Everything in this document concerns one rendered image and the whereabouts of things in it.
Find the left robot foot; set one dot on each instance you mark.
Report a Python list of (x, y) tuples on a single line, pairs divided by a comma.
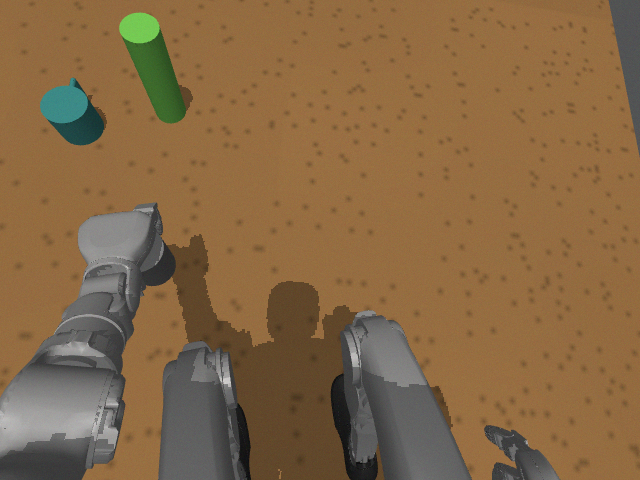
[(245, 447)]

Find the left robot hand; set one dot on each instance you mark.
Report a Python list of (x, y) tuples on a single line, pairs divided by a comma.
[(127, 235)]

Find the left robot arm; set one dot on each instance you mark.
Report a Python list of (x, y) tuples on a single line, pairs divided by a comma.
[(62, 413)]

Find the right robot foot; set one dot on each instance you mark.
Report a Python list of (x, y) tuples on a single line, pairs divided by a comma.
[(355, 470)]

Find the right robot hand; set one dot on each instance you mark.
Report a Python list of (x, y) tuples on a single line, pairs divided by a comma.
[(531, 464)]

